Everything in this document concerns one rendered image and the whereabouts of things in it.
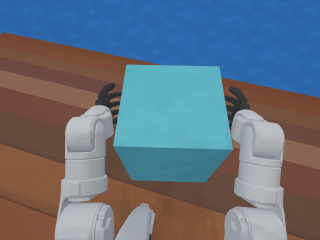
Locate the left robot shin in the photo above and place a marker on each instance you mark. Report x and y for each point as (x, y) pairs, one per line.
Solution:
(145, 205)

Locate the robot right hand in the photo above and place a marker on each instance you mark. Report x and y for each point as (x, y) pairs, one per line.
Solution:
(240, 104)

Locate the left robot forearm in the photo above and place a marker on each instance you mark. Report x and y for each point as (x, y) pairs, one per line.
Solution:
(85, 149)

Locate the carton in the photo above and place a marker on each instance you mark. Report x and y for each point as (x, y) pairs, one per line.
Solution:
(172, 123)

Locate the right robot forearm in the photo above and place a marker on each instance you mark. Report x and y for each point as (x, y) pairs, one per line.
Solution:
(261, 157)

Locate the left robot thigh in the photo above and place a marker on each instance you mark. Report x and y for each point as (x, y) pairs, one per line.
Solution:
(138, 225)

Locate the right robot upper arm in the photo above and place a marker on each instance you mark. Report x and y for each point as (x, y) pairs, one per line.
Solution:
(248, 223)

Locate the robot left hand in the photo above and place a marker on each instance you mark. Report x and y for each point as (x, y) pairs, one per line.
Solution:
(104, 98)

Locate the left robot upper arm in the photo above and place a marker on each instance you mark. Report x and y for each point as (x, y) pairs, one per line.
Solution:
(86, 221)

